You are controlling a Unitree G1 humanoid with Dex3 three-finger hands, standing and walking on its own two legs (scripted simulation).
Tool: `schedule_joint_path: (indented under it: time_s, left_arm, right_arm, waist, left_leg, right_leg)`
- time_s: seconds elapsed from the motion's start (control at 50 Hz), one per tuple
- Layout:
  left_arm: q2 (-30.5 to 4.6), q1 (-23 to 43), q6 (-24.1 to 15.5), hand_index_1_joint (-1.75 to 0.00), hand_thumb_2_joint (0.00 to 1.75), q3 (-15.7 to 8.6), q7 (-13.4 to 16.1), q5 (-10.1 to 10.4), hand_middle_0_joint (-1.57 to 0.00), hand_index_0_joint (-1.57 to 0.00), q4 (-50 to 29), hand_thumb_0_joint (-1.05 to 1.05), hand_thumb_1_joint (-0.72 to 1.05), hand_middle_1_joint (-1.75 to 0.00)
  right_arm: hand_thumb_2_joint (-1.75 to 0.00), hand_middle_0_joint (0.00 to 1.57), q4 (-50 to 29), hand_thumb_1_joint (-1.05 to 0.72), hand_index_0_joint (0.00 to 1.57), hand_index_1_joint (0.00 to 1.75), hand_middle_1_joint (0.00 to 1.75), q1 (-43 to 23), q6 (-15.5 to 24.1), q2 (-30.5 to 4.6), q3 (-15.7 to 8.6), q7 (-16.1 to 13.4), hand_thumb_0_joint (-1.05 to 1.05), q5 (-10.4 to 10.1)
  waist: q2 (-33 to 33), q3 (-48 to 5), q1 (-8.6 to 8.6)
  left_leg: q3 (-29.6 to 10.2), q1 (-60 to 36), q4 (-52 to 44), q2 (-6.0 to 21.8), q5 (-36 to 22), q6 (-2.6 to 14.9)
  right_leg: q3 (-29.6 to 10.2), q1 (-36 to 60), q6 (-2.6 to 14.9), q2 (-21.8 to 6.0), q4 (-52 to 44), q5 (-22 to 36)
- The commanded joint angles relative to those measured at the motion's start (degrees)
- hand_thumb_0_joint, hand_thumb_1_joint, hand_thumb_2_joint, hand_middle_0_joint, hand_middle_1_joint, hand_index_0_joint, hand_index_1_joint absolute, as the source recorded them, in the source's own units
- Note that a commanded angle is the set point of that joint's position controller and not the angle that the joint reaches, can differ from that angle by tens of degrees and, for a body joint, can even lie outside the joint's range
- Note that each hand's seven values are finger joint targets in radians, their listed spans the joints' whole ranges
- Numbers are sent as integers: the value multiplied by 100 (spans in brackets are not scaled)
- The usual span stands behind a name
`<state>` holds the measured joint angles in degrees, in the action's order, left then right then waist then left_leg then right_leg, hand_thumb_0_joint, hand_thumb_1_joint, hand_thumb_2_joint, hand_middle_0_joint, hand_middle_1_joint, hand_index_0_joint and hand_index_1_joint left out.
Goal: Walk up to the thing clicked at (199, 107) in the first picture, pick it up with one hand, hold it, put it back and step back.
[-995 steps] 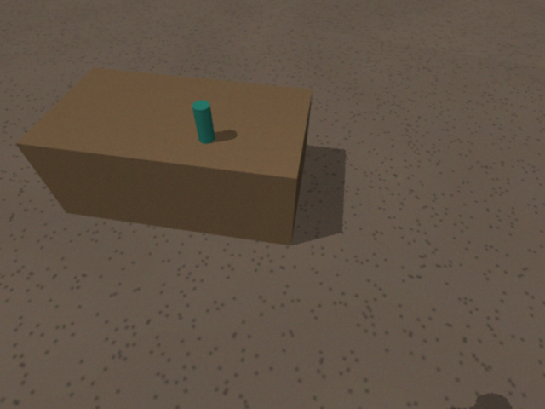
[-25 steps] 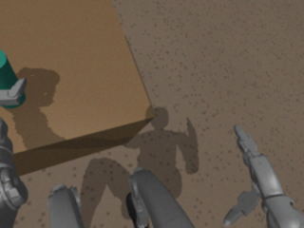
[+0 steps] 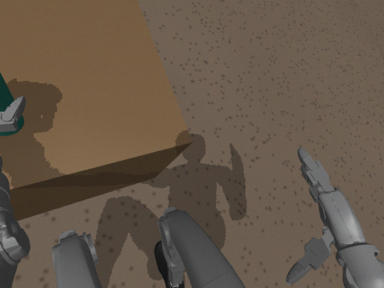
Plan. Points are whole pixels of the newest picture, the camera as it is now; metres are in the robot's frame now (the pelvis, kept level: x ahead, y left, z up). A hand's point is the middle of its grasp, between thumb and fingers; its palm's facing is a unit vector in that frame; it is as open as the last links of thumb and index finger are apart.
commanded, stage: open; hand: left
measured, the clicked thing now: out of the picture +0.52 +0.22 -0.07
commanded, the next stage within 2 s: withdraw in 0.38 s
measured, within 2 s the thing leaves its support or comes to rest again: neither
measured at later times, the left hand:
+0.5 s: hand out of the picture +0.53 +0.22 -0.06, palm faces +0.26 -0.97 +0.01, open 14.4 cm
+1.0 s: hand out of the picture +0.53 +0.29 +0.06, palm faces +0.29 -0.96 -0.06, open 17.7 cm
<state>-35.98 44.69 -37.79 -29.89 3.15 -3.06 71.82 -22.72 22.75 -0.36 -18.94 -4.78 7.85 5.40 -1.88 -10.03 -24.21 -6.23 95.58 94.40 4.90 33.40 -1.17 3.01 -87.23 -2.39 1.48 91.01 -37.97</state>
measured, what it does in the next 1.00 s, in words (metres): stands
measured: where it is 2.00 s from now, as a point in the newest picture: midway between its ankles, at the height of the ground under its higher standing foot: outside the picture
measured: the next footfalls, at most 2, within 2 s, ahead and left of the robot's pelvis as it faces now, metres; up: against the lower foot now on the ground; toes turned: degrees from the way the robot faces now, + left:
none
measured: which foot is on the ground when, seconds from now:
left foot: down 0.00-1.00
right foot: down 0.00-1.00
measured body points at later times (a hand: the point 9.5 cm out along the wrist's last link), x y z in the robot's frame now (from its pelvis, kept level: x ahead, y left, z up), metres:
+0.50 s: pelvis -0.01 +0.00 -0.01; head +0.19 +0.10 +0.39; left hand +0.51 +0.27 -0.05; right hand +0.18 -0.25 +0.11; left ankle +0.06 +0.13 -0.53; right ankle +0.04 -0.15 -0.53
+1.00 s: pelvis +0.01 +0.01 +0.05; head +0.17 +0.09 +0.46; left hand +0.51 +0.34 +0.06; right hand +0.18 -0.25 +0.10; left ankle +0.06 +0.13 -0.53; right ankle +0.04 -0.15 -0.53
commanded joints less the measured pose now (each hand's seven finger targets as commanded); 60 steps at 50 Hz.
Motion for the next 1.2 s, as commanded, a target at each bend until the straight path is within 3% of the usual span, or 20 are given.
schedule_joint_path:
  time_s: [0.0, 0.08, 0.14, 0.38, 0.46, 0.52, 0.56, 0.64, 0.7, 0.72, 0.74, 0.84, 0.94, 0.96, 1.0, 1.02, 1.06, 1.08, 1.14, 1.18]
  left_arm:
    - [-1103, 2294, -480, -94, 81, 12, -36, 76, -104, -109, -1185, 0, -2, -98]
    - [-1179, 2358, -472, -73, 49, 32, -27, 56, -92, -97, -1228, 0, -24, -77]
    - [-1212, 2372, -429, -57, 36, 6, -33, 54, -72, -75, -1131, 0, -35, -59]
    - [-1271, 2374, -318, -22, 16, -6, 38, -69, -35, -35, -1010, 0, -38, -23]
    - [-1105, 2427, -283, -11, 8, 61, 28, -52, -23, -23, -971, 0, -45, -11]
    - [-1434, 2420, -264, -6, 4, 12, -16, -127, -11, -12, -1085, 0, -52, -6]
    - [-1636, 2517, -257, -3, 2, -111, -91, -76, -9, -9, -1306, 0, -55, -4]
    - [-2118, 2770, -104, -2, 0, -365, -233, 46, -8, -8, -1866, 0, -58, -2]
    - [-2362, 2986, 93, -3, 0, -418, -342, 58, -9, -8, -2361, 0, -61, -2]
    - [-2012, 2715, 244, -3, 0, -245, -424, 77, -8, -8, -1989, 0, -61, -2]
    - [-2191, 2849, 321, -2, 0, -277, -468, 77, -8, -7, -2330, 0, -61, -1]
    - [-1696, 2430, 841, 0, 0, -62, -737, 259, -6, -7, -1506, 0, -61, -1]
    - [-1395, 1955, 967, -4, 6, -35, -970, 470, -5, -4, -1006, 0, -55, -2]
    - [-2432, 1710, 1506, -5, 6, -153, -629, -215, -6, -5, -595, 0, -58, -4]
    - [-2062, 2531, 1839, -7, 8, 76, -481, -96, -7, -5, -1395, 0, -60, -5]
    - [-2384, 2769, 1932, -7, 8, -46, -388, -150, -8, -6, -1852, 0, -61, -5]
    - [-2184, 2451, 2224, -7, 8, 72, -228, -197, -8, -7, -1589, 0, -55, -6]
    - [-2485, 2477, 2299, -7, 10, -56, -129, -243, -8, -7, -1884, 0, -52, -6]
    - [-2592, 2307, 2444, -7, 12, -121, 83, -298, -6, -6, -1939, 0, -45, -7]
    - [-1943, 1989, 2525, -7, 11, 248, 116, -292, -6, -6, -1460, 0, -45, -7]
  right_arm:
    - [-4, 5, -910, 54, 5, 5, 5, 287, 280, -1116, -992, -188, 0, -49]
    - [-4, 5, -979, 53, 5, 5, 5, 227, 298, -1069, -917, -191, 0, -45]
    - [-4, 5, -926, 53, 5, 5, 5, 290, 279, -1100, -951, -211, 0, -67]
    - [-5, 5, -999, 54, 5, 5, 5, 163, 274, -1105, -952, -205, 0, -83]
    - [-5, 5, -945, 53, 5, 5, 5, 294, 257, -1130, -980, -211, 0, -81]
    - [-5, 5, -1091, 54, 5, 5, 5, 259, 255, -1166, -961, -222, 0, -93]
    - [-5, 5, -1003, 54, 5, 5, 5, 416, 222, -1076, -835, -220, 0, -99]
    - [-5, 5, -942, 53, 5, 5, 5, 349, 168, -1179, -988, -276, 0, -127]
    - [-6, 5, -682, 52, 5, 5, 5, 472, 104, -1099, -930, -315, 0, -121]
    - [-5, 5, -647, 51, 5, 5, 5, 421, 72, -1074, -892, -330, 0, -129]
    - [-5, 5, -651, 52, 5, 5, 5, 304, 61, -1101, -897, -355, 0, -144]
    - [-5, 5, -177, 53, 5, 5, 5, 266, -69, -892, -520, -434, 0, -200]
    - [-3, 5, -102, 59, 5, 5, 5, 166, -56, -932, -529, -517, 0, -264]
    - [-4, 6, -427, 53, 6, 5, 5, 414, -177, -1118, -629, -527, 0, -339]
    - [-5, 6, 49, 53, 5, 5, 5, 590, -415, -922, -507, -501, 0, -389]
    - [-6, 6, 254, 50, 5, 5, 5, 602, -498, -913, -581, -506, 0, -390]
    - [-8, 6, 829, 40, 6, 5, 5, 471, -562, -879, -545, -503, 0, -388]
    - [-9, 6, 778, 38, 6, 5, 5, 361, -582, -901, -562, -507, 0, -409]
    - [-25, 14, 918, 19, 14, 20, 20, 100, -679, -604, -164, -516, 0, -403]
    - [-41, 15, 708, 3, 15, 21, 21, -246, -657, -348, 203, -537, 0, -424]
  waist:
    - [2623, -3251, -14]
    - [2515, -3285, 12]
    - [2480, -3194, -15]
    - [2430, -3031, 55]
    - [2448, -3086, -38]
    - [2521, -3206, 30]
    - [2647, -3292, 82]
    - [3031, -3667, 274]
    - [3340, -3766, 399]
    - [3204, -3591, 381]
    - [3256, -3605, 485]
    - [2482, -2763, 510]
    - [1605, -2588, 508]
    - [1937, -3150, 850]
    - [2021, -3086, 868]
    - [2370, -3304, 951]
    - [2420, -3111, 1060]
    - [2400, -3214, 1192]
    - [2172, -3131, 1348]
    - [1757, -2874, 1293]
  left_leg:
    - [-7, -3813, -1011, -164, -1791, 126]
    - [33, -3552, -964, -189, -1540, 162]
    - [31, -3494, -991, -187, -1459, 154]
    - [-21, -3467, -1111, -173, -1250, 115]
    - [-16, -3576, -1075, -169, -1434, 125]
    - [8, -3688, -1069, -166, -1479, 113]
    - [17, -3732, -1080, -171, -1532, 105]
    - [7, -4285, -1230, -158, -1635, 55]
    - [52, -4700, -1330, -154, -1823, 30]
    - [11, -4731, -1430, -143, -1878, 19]
    - [-4, -4837, -1548, -128, -1864, 5]
    - [40, -4493, -1857, -103, -1708, 80]
    - [138, -4197, -1955, -122, -1807, 220]
    - [200, -5004, -2373, -164, -2044, 149]
    - [212, -5175, -2526, -127, -2114, 110]
    - [186, -5590, -2609, -100, -2439, 70]
    - [92, -6062, -2742, -34, -2943, 2]
    - [124, -6100, -2791, -54, -2933, 12]
    - [221, -6070, -3019, -91, -3006, 36]
    - [282, -5881, -3191, -112, -2656, 89]
  right_leg:
    - [102, 854, 378, 212, -958, 1891]
    - [2, 1011, 345, 195, -1028, 1794]
    - [27, 931, 352, 196, -1021, 1723]
    - [162, 685, 393, 222, -916, 1501]
    - [178, 647, 388, 218, -925, 1630]
    - [144, 743, 383, 211, -941, 1666]
    - [127, 813, 377, 202, -936, 1702]
    - [88, 955, 385, 193, -1008, 1672]
    - [37, 1092, 397, 182, -1148, 1700]
    - [87, 1069, 403, 187, -1180, 1720]
    - [80, 1108, 408, 188, -1250, 1660]
    - [115, 1331, 373, 205, -1714, 1685]
    - [76, 1900, 327, 212, -2041, 2042]
    - [89, 2538, 350, 198, -2291, 2167]
    - [45, 2430, 359, 225, -2418, 2183]
    - [70, 2419, 383, 225, -2412, 2272]
    - [146, 2187, 429, 230, -2461, 2275]
    - [118, 2368, 422, 221, -2533, 2285]
    - [33, 3031, 393, 179, -2858, 2469]
    - [5, 3348, 351, 175, -3090, 2453]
